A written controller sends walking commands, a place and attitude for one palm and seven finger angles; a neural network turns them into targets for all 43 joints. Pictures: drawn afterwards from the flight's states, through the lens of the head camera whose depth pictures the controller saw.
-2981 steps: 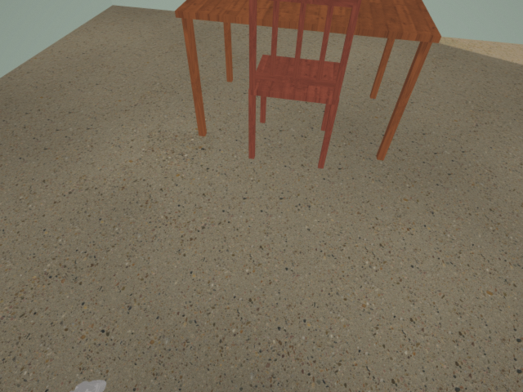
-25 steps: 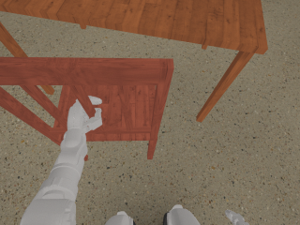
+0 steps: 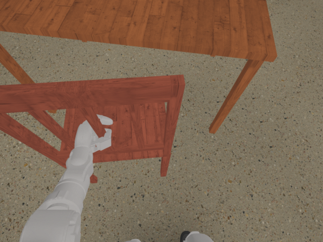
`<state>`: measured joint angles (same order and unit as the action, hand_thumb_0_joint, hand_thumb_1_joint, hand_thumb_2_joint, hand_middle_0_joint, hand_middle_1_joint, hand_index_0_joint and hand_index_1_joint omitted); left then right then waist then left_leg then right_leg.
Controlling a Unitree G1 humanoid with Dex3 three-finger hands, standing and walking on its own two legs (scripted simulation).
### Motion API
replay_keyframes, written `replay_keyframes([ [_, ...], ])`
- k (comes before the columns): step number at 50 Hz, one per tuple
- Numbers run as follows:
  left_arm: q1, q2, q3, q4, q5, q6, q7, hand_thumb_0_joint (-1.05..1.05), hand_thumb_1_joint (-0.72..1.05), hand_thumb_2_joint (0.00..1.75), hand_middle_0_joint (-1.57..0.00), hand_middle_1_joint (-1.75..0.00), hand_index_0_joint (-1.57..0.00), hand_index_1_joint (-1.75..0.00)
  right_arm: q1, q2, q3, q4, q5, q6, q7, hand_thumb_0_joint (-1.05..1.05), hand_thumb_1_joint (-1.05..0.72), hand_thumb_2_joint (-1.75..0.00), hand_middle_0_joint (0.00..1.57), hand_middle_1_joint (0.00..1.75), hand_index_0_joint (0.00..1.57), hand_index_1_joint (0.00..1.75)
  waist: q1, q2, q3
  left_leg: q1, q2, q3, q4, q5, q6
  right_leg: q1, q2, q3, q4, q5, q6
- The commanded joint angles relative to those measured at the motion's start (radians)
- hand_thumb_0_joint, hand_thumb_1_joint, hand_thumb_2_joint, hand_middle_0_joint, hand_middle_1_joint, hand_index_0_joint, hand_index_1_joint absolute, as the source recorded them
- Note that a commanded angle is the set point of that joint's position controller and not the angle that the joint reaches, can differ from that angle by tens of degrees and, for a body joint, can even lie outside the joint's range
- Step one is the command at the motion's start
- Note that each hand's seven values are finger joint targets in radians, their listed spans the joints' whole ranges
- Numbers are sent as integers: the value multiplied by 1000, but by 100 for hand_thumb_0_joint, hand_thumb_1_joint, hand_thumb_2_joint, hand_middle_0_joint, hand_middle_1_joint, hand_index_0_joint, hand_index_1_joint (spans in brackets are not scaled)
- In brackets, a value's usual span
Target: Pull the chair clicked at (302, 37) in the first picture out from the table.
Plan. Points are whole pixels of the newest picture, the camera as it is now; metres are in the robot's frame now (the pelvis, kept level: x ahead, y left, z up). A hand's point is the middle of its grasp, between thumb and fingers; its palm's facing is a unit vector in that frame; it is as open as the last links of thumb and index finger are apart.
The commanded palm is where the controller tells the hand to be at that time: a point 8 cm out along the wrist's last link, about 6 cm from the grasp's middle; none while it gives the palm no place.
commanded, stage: step backward, pulling the chair out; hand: left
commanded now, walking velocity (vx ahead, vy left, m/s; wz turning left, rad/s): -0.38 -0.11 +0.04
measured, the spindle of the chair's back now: (100, 131) +0.41 +0.18 -0.08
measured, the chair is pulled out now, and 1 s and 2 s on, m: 0.23 0.33 0.50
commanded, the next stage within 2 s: none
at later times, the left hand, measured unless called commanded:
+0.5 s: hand (110, 146) +0.36 +0.14 -0.07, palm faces +0.06 -0.99 -0.16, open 5.4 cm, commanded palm +0.34 +0.19 -0.07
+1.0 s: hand (115, 171) +0.29 +0.12 -0.07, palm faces +0.04 -0.98 -0.19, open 5.4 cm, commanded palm +0.27 +0.17 -0.07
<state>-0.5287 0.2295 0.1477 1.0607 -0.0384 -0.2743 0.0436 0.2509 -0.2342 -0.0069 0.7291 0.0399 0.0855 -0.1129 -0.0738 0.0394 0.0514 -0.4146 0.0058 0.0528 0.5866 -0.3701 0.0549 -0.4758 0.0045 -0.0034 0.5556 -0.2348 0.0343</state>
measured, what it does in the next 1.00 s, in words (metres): shifts its weight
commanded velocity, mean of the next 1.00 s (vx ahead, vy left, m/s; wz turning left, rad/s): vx -0.38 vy -0.06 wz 0.06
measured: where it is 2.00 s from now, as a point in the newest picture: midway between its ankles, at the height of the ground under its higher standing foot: outside the picture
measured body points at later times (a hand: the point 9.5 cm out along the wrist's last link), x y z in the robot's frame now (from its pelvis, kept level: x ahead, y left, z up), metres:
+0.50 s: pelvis -0.02 -0.01 +0.00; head +0.10 +0.00 +0.44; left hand +0.35 +0.19 -0.06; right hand +0.07 -0.27 -0.13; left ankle -0.05 +0.10 -0.73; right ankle -0.01 -0.13 -0.72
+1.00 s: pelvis -0.09 -0.02 +0.00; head +0.02 -0.02 +0.43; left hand +0.28 +0.18 -0.06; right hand +0.01 -0.29 -0.12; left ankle -0.05 +0.11 -0.73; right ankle -0.02 -0.13 -0.73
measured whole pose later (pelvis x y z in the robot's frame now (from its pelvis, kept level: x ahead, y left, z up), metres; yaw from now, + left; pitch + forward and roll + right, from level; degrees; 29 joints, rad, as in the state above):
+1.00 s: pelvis -0.09 -0.02 +0.00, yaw -1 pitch +4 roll +0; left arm -0.52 0.24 0.10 1.00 -0.05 -0.18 0.10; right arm 0.15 -0.24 -0.01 0.69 0.03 0.01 -0.12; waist -0.09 -0.02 0.17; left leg -0.43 0.02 -0.01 0.56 -0.21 -0.02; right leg -0.46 0.00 -0.03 0.52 -0.14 -0.02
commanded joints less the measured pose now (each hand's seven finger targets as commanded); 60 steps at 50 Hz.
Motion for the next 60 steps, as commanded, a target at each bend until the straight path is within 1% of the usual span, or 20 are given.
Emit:
replay_keyframes([
  [1, -278, 145, -27, -183, 44, -38, 26, 0, 90, 90, -50, -145, -50, -145, 140, -129, -60, -53, -49, -24, 16, 0, -90, -90, 20, 30, 20, 30, -10, 228, -507, 729, 242, -225, 35, 1626, -66, -146, 0, -15, 120, -79, -34],
  [4, -296, 172, -7, -230, 43, -40, 25, 0, 90, 90, -50, -145, -50, -145, 106, -124, -60, -78, -58, -29, 36, 0, -90, -90, 20, 30, 20, 30, 12, 312, -510, 731, 223, -181, 62, 1544, -92, -73, -1, -33, 49, -63, -57],
  [7, -264, 165, -10, -229, 39, -35, 31, 0, 90, 90, -50, -145, -50, -145, 93, -127, -51, -99, -39, -37, 38, 0, -90, -90, 20, 30, 20, 30, 14, 193, -477, 449, 199, -147, 112, 1226, -94, 185, -42, 1, -81, 354, -86],
  [10, -258, 194, -5, -183, 29, -31, 34, 0, 90, 90, -50, -145, -50, -145, 51, -151, -53, -111, -11, -62, 9, 0, -90, -90, 20, 30, 20, 30, 23, 9, -387, 49, 64, -107, 221, 295, -132, 385, -255, 157, -68, 999, -188],
  [12, -260, 197, -10, -137, 29, -1, 39, 0, 90, 90, -50, -145, -50, -145, 42, -161, -49, -82, 0, -85, -5, 0, -90, -90, 20, 30, 20, 30, 30, -108, -393, -25, 40, -150, 168, -133, -107, 433, -340, 201, -88, 1011, -218],
  [14, -287, 219, -2, -164, 37, -1, 48, 0, 90, 90, -50, -145, -50, -145, 43, -175, -46, -53, -5, -103, -25, 0, -90, -90, 20, 30, 20, 30, 20, -72, -428, 21, 54, -120, -19, 46, -92, 475, -280, 115, -41, 984, -149],
  [17, -304, 181, -32, -221, 33, -16, 54, 0, 90, 90, -50, -145, -50, -145, 68, -174, -59, -49, -7, -90, -32, 0, -90, -90, 20, 30, 20, 30, -2, 43, -537, 362, 168, -170, -27, 1114, -37, 282, -100, 18, 57, 686, -27],
  [20, -297, 123, -53, -248, 41, -29, 48, 0, 90, 90, -50, -145, -50, -145, 67, -137, -54, -58, -39, -79, 3, 0, -90, -90, 20, 30, 20, 30, -8, 217, -526, 620, 239, -263, -16, 1446, -8, 25, -35, 13, 113, 53, -36],
  [22, -280, 128, -41, -262, 47, -29, 49, 0, 90, 90, -50, -145, -50, -145, 52, -127, -58, -72, -57, -76, 24, 0, -90, -90, 20, 30, 20, 30, 3, 288, -491, 689, 252, -253, -14, 1502, -34, -43, -22, -5, 134, -117, -51],
  [27, -272, 142, -28, -277, 46, -32, 54, 0, 90, 90, -50, -145, -50, -145, 58, -121, -52, -94, -41, -80, 34, 0, -90, -90, 20, 30, 20, 30, 8, 180, -488, 524, 208, -182, 107, 1273, -63, 197, -33, -9, -103, 293, -84],
  [30, -279, 199, -7, -235, 45, -40, 54, 0, 90, 90, -50, -145, -50, -145, 27, -141, -51, -102, -19, -91, 6, 0, -90, -90, 20, 30, 20, 30, 18, 28, -452, 111, 76, -112, 230, 415, -118, 456, -250, 147, -68, 1034, -182],
  [32, -255, 210, 1, -174, 38, -6, 53, 0, 90, 90, -50, -145, -50, -145, -6, -146, -49, -84, -10, -113, -9, 0, -90, -90, 20, 30, 20, 30, 37, -74, -451, -12, 22, -141, 237, -116, -107, 513, -355, 183, -86, 1122, -213],
  [35, -268, 234, 5, -203, 43, 5, 67, 0, 90, 90, -50, -145, -50, -145, -14, -155, -34, -49, -16, -130, -29, 0, -90, -90, 20, 30, 20, 30, 26, -2, -466, 57, 50, -132, 9, 69, -97, 494, -300, 103, -41, 941, -147],
  [38, -275, 187, -39, -248, 30, 3, 74, 0, 90, 90, -50, -145, -50, -145, 5, -174, -46, -58, -12, -117, -35, 0, -90, -90, 20, 30, 20, 30, 13, 45, -522, 254, 148, -192, -60, 869, -47, 384, -146, 27, 17, 733, -45],
  [40, -283, 140, -74, -234, 17, -2, 58, 0, 90, 90, -50, -145, -50, -145, 17, -165, -50, -67, 4, -111, -16, 0, -90, -90, 20, 30, 20, 30, 12, -8, -483, 287, 174, -198, -62, 816, -21, 324, -86, 27, -17, 487, -36],
  [43, -283, 136, -79, -275, 31, -13, 60, 0, 90, 90, -50, -145, -50, -145, -8, -149, -47, -85, -15, -106, -21, 0, -90, -90, 20, 30, 20, 30, 7, 124, -502, 288, 185, -204, -64, 881, -30, 313, -95, 32, 16, 472, -46],
  [48, -223, 145, -73, -317, 33, -19, 60, 0, 90, 90, -50, -145, -50, -145, -26, -141, -55, -124, -18, -102, -9, 0, -90, -90, 20, 30, 20, 30, 19, 161, -496, 206, 181, -177, -62, 715, -38, 337, -95, 39, 10, 413, -63],
  [52, -206, 185, -63, -313, 23, -17, 66, 0, 90, 90, -50, -145, -50, -145, -34, -142, -52, -133, -4, -113, -20, 0, -90, -90, 20, 30, 20, 30, 19, 62, -480, 122, 103, -124, -7, 375, -68, 323, -166, 92, -67, 418, -88],
  [57, -216, 210, -59, -239, 25, -5, 78, 0, 90, 90, -50, -145, -50, -145, -38, -143, -44, -95, 6, -143, -27, 0, -90, -90, 20, 30, 20, 30, 33, -112, -399, 157, -10, -78, 179, -90, -82, 149, -303, 178, -298, 3, -139],
  [60, -227, 183, -72, -211, 37, -7, 86, 0, 90, 90, -50, -145, -50, -145, -15, -149, -21, -61, -9, -160, -31, 0, -90, -90, 20, 30, 20, 30, 3, -41, -368, 227, 51, -131, -80, 95, -53, 89, -186, 37, -203, -42, -71],
])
